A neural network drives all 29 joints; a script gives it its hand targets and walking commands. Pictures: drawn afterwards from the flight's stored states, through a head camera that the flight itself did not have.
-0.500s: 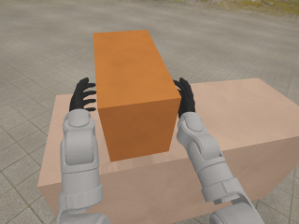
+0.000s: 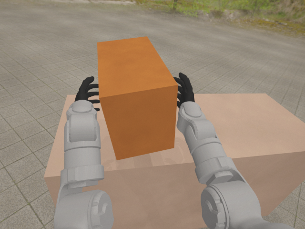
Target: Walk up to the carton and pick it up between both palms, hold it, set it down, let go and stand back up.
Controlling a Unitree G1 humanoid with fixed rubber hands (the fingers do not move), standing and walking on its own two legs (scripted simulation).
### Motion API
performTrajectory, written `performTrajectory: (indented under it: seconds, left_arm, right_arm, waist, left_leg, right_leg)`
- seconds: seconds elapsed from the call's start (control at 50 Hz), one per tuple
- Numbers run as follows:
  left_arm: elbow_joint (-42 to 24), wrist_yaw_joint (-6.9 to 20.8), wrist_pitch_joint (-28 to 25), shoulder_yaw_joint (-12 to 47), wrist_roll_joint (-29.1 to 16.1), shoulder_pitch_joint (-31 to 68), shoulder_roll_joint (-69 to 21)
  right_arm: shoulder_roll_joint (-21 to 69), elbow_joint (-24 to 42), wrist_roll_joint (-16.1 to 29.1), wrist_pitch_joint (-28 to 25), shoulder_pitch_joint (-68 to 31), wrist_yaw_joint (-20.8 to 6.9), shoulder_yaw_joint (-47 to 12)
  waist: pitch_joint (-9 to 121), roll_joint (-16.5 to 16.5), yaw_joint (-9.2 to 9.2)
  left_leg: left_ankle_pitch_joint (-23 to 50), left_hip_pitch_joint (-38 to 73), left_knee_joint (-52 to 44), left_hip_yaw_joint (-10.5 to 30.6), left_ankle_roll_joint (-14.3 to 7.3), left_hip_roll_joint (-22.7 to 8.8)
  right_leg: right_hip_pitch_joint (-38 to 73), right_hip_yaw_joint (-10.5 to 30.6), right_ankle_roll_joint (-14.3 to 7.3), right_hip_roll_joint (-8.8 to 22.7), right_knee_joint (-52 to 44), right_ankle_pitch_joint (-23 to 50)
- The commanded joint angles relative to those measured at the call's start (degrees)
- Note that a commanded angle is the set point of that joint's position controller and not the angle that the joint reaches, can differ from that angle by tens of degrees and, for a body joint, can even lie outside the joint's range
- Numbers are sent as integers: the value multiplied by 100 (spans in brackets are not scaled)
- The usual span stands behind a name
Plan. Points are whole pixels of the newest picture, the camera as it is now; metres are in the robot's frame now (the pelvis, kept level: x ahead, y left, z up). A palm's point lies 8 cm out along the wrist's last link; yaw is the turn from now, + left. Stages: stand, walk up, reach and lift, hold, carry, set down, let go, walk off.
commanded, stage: hold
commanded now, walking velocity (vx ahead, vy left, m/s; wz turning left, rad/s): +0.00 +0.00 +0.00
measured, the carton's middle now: (133, 92) +0.48 +0.04 +0.18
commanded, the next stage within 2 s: set down in 1.94 s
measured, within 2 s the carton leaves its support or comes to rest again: neither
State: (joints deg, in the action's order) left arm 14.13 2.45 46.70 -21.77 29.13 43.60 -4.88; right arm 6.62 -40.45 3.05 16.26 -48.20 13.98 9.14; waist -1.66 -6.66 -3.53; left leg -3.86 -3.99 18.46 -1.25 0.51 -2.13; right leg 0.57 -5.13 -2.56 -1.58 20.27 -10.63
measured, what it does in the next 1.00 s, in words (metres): stands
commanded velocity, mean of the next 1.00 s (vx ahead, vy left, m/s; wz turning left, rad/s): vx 0.00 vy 0.00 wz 0.00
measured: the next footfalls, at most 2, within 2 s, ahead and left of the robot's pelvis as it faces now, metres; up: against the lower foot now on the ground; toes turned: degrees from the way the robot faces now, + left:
none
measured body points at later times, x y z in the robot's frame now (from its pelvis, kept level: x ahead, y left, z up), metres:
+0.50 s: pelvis +0.04 +0.02 +0.00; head +0.00 +0.06 +0.45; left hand +0.40 +0.16 +0.20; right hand +0.40 -0.10 +0.20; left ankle +0.08 +0.13 -0.74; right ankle +0.02 -0.08 -0.74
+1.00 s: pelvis +0.00 -0.01 +0.00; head -0.08 +0.03 +0.44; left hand +0.36 +0.16 +0.22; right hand +0.37 -0.10 +0.22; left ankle +0.08 +0.13 -0.74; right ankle +0.02 -0.08 -0.74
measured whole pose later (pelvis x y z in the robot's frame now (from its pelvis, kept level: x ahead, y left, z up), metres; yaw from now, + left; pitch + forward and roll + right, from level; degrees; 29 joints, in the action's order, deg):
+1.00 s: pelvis +0.00 -0.01 +0.00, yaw +0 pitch -13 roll +0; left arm 11.4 3.1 48.7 -21.5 29.9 42.6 -5.5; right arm 7.3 -35.1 4.3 18.6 -44.3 16.3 6.2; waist -1.8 -6.1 -3.1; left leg -6.9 -1.9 19.4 -1.6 -0.3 -2.0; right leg 2.5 -5.3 -2.7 -1.3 21.0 -11.3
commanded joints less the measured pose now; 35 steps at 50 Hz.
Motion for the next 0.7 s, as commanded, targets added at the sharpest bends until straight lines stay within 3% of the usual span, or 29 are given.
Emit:
performTrajectory:
  seconds: [0.0, 0.1, 0.26, 0.3, 0.32, 0.38, 0.46, 0.6, 0.68]
  left_arm:
    - [-870, 890, -724, 2538, -1225, 4383, -3040]
    - [-928, 738, -852, 2675, -1326, 4335, -3056]
    - [-2230, 645, -733, 3339, -1457, 3283, -2960]
    - [-2100, 695, -626, 3319, -1390, 3038, -2813]
    - [-2219, 710, -583, 3400, -1396, 2939, -2851]
    - [-2417, 715, -428, 3400, -1330, 2628, -2783]
    - [-3102, 664, -325, 3842, -1516, 2410, -2878]
    - [-3055, 733, -139, 3587, -1466, 2352, -2674]
    - [-2865, 792, -131, 3575, -1541, 2645, -2796]
  right_arm:
    - [2383, 1145, 472, -524, -4432, -801, -1399]
    - [2491, 1232, 509, -638, -4444, -817, -1577]
    - [2212, 2476, 1248, -697, -3581, -533, -2664]
    - [2156, 2585, 1248, -587, -3298, -442, -2802]
    - [2086, 2783, 1282, -579, -3295, -411, -2816]
    - [2048, 2976, 1370, -465, -3031, -383, -3042]
    - [2040, 3769, 1582, -453, -2965, -352, -3360]
    - [2221, 3904, 1546, -192, -2837, -257, -3530]
    - [2432, 3828, 1462, -151, -3096, -247, -3502]
  waist:
    - [2205, 1125, -313]
    - [2293, 1026, -289]
    - [2705, 1261, -487]
    - [2206, 1089, -580]
    - [2190, 1169, -586]
    - [1902, 1092, -521]
    - [2375, 1197, -535]
    - [2020, 851, -263]
    - [2055, 860, -194]
  left_leg:
    - [-489, 1311, -145, -241, -159, 206]
    - [-468, 1273, -92, -217, -184, 254]
    - [2281, 2127, 606, -12, 143, 203]
    - [2274, 2015, 592, 29, 160, 207]
    - [2316, 2067, 596, 6, 191, 201]
    - [2531, 2051, 609, 14, 249, 150]
    - [3269, 2411, 839, 72, 375, 112]
    - [2019, 1896, 592, -89, 190, 247]
    - [1352, 1741, 435, -163, 101, 263]
  right_leg:
    - [-454, -56, 433, 62, -617, -527]
    - [-369, -87, 453, 56, -608, -510]
    - [229, -255, 520, -176, -350, 1775]
    - [221, -257, 543, -189, -440, 1698]
    - [231, -244, 514, -191, -444, 1745]
    - [150, -286, 470, -241, -474, 1648]
    - [211, -264, 449, -308, -394, 1981]
    - [476, -123, 506, -152, -350, 2015]
    - [401, -83, 529, -65, -377, 1704]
